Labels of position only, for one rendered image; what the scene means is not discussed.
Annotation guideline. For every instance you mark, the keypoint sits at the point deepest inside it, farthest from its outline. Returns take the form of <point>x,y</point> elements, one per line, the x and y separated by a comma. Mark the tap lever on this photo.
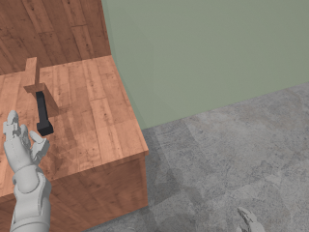
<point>44,127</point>

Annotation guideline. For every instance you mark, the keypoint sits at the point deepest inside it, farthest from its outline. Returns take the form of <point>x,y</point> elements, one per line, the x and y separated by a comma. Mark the robot right hand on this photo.
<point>250,220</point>

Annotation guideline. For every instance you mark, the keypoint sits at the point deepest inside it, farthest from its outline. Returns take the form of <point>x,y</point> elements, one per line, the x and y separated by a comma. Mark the robot left hand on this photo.
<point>17,145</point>

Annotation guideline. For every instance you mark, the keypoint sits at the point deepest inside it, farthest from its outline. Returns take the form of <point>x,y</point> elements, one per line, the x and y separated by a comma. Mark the left robot forearm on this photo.
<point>32,210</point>

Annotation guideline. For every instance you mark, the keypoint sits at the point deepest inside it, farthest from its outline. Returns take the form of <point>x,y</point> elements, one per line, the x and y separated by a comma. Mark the counter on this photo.
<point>96,159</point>

